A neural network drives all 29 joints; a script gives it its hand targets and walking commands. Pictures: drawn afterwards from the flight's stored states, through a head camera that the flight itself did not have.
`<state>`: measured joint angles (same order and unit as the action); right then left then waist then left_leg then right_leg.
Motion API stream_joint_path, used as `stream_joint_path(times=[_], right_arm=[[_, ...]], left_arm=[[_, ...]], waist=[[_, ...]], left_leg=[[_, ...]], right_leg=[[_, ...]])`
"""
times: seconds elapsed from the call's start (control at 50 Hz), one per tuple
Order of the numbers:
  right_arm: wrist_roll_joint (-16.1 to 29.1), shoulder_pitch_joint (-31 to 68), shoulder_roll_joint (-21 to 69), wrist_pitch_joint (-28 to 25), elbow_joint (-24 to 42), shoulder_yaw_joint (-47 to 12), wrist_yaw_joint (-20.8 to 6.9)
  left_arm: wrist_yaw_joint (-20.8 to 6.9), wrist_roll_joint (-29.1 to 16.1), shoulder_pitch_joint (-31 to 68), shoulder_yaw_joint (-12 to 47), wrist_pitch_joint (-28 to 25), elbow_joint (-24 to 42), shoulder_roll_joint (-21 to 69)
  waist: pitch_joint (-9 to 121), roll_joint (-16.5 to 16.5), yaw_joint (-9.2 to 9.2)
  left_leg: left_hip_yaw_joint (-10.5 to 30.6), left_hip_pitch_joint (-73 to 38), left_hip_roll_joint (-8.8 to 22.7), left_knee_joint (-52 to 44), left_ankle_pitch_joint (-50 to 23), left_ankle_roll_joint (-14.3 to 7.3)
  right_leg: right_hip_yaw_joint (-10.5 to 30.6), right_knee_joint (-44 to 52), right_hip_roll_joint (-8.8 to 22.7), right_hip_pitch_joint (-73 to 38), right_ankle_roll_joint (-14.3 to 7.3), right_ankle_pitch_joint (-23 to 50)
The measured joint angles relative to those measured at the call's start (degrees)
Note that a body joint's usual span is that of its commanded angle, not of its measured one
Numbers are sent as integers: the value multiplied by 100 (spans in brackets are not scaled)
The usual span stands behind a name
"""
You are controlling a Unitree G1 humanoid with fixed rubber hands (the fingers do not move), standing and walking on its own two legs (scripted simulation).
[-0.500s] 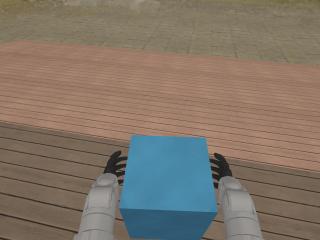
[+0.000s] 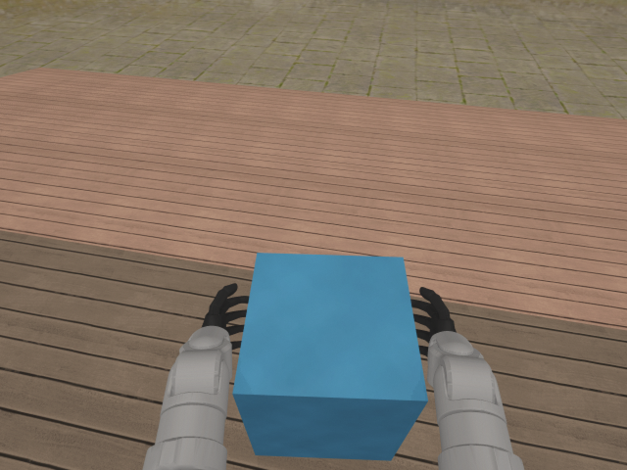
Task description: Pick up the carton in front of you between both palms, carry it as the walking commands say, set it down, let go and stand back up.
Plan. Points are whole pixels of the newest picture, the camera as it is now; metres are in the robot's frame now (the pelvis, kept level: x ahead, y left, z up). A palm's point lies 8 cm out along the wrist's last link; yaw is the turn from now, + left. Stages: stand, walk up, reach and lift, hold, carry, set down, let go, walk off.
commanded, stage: reach and lift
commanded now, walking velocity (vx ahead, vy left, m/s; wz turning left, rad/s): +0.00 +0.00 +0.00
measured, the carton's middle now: (326, 360) +0.31 +0.00 -0.05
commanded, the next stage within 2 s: hold in 0.44 s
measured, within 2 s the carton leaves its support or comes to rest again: neither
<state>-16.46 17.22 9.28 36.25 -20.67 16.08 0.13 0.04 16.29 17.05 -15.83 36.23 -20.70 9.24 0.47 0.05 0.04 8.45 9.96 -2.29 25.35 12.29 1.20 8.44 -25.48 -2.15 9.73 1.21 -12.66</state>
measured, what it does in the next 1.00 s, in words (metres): stands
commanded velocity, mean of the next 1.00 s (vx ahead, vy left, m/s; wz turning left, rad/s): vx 0.12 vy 0.00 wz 0.00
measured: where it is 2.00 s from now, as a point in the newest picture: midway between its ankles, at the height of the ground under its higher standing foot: (326, 394)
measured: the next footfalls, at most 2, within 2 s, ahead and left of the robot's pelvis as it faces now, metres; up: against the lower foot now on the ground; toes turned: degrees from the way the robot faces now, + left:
right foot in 1.28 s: +0.14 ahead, -0.11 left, +0.00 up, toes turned -9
left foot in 1.58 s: +0.46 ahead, +0.08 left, +0.00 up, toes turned +9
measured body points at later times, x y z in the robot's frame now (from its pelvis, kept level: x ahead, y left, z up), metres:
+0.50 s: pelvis +0.01 +0.00 +0.00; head -0.02 +0.00 +0.45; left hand +0.31 +0.15 +0.03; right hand +0.31 -0.15 +0.03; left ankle +0.02 +0.13 -0.74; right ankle +0.02 -0.13 -0.74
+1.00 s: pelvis +0.02 -0.01 -0.01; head -0.03 -0.01 +0.44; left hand +0.32 +0.14 +0.06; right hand +0.32 -0.16 +0.06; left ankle +0.02 +0.14 -0.74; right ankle +0.02 -0.14 -0.74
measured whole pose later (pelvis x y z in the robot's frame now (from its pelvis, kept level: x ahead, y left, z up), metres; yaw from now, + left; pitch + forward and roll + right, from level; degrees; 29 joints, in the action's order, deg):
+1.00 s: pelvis +0.02 -0.01 -0.01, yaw -1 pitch +1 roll +0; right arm -11.3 13.1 8.3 49.5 -3.9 9.6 2.5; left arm 2.1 10.6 12.7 -10.4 49.3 -3.9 8.0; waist 8.1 -0.9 -0.4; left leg 3.0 15.6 1.4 32.8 18.2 1.5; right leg 1.6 -33.5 0.7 15.9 0.8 -19.8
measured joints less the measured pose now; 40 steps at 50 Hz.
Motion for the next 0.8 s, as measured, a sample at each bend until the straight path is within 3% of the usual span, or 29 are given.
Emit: stream_joint_path(times=[0.6,0.8], right_arm=[[234,-480,-114,632,880,-542,75],[104,-225,-63,783,684,-347,12]], left_arm=[[68,-223,-472,538,652,896,-112],[3,-92,-228,350,793,697,-63]], waist=[[36,3,-7],[-8,-2,-20]], left_leg=[[-13,-566,35,-451,-115,-17],[-62,-478,40,-266,-75,-15]], right_leg=[[-27,447,40,-565,-18,113],[-57,262,42,-471,-7,74]])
